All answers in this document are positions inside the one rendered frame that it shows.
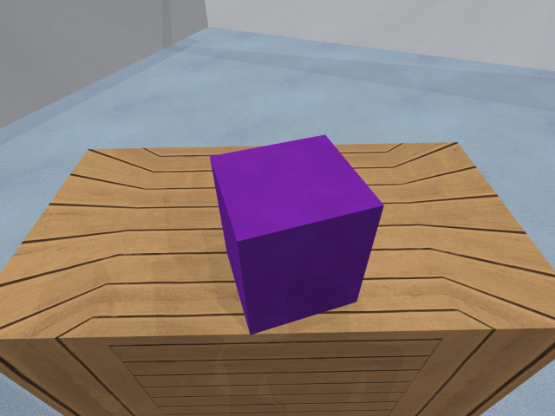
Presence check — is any carton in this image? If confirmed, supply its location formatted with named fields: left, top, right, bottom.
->
left=210, top=135, right=384, bottom=335

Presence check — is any pedestal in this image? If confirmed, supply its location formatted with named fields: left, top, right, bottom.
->
left=0, top=142, right=555, bottom=416

